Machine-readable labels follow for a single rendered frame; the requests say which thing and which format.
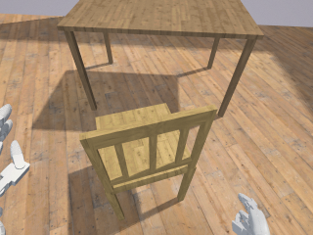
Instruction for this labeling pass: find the table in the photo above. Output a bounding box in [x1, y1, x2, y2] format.
[57, 0, 264, 118]

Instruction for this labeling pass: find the robot left hand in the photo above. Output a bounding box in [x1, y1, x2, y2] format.
[0, 104, 30, 198]

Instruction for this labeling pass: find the robot right hand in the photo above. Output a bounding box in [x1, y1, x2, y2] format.
[232, 193, 270, 235]

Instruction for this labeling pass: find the chair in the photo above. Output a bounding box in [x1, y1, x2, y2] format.
[79, 103, 218, 221]

